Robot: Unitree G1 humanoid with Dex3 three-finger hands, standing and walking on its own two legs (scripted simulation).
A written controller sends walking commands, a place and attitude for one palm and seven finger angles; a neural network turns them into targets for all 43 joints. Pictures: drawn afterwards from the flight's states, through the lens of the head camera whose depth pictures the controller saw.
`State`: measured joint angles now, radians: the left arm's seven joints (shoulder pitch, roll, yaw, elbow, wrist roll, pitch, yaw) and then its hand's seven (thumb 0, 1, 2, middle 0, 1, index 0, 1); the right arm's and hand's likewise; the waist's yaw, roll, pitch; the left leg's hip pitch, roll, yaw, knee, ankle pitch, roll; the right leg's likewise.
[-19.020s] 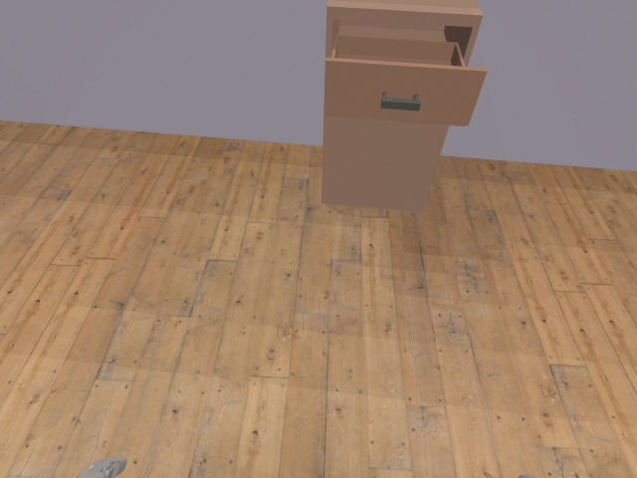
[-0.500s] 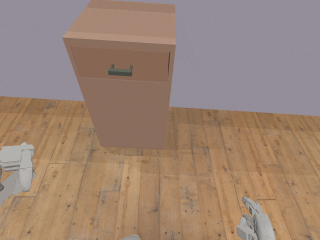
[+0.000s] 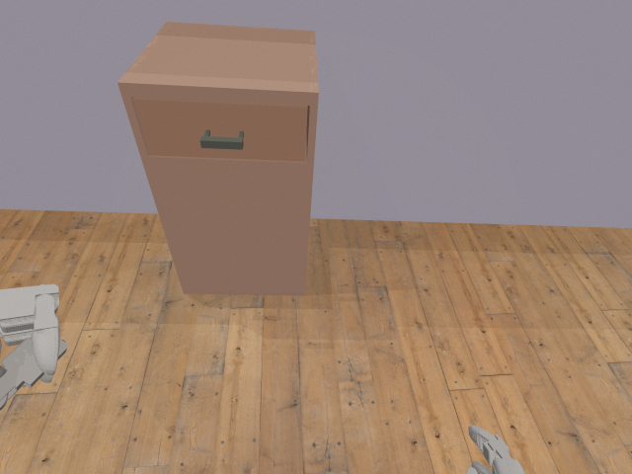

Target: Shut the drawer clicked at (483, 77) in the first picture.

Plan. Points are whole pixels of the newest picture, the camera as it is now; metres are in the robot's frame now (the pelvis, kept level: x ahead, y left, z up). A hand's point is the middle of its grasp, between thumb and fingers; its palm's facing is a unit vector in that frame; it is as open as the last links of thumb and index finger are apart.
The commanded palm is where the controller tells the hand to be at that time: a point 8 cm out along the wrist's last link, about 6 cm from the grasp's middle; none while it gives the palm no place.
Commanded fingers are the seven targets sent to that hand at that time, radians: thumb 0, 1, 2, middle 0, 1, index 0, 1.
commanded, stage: stop stepping back and stand still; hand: left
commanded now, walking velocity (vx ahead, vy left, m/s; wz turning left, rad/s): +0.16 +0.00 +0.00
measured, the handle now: (223, 138) +0.88 +0.27 -0.05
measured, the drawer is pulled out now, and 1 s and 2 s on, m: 0.00 0.00 0.00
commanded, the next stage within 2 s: let the arm hang, fingers relaxed in 0.40 s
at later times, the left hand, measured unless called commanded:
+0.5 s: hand (50, 383) +0.16 +0.23 +0.17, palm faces +0.38 -0.81 -0.44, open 3.3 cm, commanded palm none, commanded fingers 0.00 0.90 0.90 -1.36 -1.56 -1.36 -1.56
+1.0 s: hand out of the picture -0.14 +0.22 -0.16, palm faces +0.05 -0.96 -0.26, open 4.5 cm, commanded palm none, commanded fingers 0.00 0.90 0.90 -0.36 -0.47 -0.36 -0.47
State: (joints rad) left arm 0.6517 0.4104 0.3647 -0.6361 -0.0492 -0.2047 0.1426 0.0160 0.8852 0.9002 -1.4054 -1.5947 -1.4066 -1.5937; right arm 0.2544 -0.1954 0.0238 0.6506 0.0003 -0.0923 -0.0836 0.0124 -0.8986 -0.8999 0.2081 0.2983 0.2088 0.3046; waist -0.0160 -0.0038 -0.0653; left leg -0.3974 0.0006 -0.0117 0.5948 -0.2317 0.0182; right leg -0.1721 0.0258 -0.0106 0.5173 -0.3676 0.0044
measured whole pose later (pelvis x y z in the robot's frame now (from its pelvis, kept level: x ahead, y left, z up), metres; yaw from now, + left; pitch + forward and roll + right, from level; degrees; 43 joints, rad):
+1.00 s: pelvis -0.06 +0.01 +0.01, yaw +2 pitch -2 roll -1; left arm 0.39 0.26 0.02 1.12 0.02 0.03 0.01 0.01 0.91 0.90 -0.72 -0.89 -0.72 -0.90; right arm 0.30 -0.21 -0.01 1.07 -0.02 0.05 -0.02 0.01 -0.90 -0.90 0.20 0.30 0.20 0.30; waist 0.02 0.00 0.07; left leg -0.31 0.00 -0.03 0.45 -0.12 0.01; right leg -0.20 0.00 -0.08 0.45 -0.23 -0.02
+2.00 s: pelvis -0.03 -0.02 +0.02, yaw +1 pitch -2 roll +0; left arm 0.21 0.23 0.01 1.15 0.01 0.00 0.02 0.01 0.91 0.90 -0.20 -0.30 -0.20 -0.29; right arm 0.19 -0.23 -0.01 1.14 -0.01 0.01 -0.02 0.00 -0.91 -0.90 0.20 0.30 0.20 0.30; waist 0.00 0.03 0.08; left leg -0.21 0.03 -0.02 0.38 -0.14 -0.02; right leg -0.10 0.03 -0.06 0.37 -0.23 -0.04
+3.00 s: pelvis -0.01 -0.01 +0.02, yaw +0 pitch -2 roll +0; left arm 0.17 0.26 0.01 1.14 0.01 -0.02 0.02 0.01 0.91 0.90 -0.20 -0.30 -0.20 -0.29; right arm 0.16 -0.26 -0.01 1.14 -0.01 0.00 -0.02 0.01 -0.90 -0.90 0.20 0.30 0.20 0.30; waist -0.01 0.01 0.06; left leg -0.16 0.02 0.01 0.34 -0.14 -0.02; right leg -0.06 0.02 -0.04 0.32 -0.23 -0.03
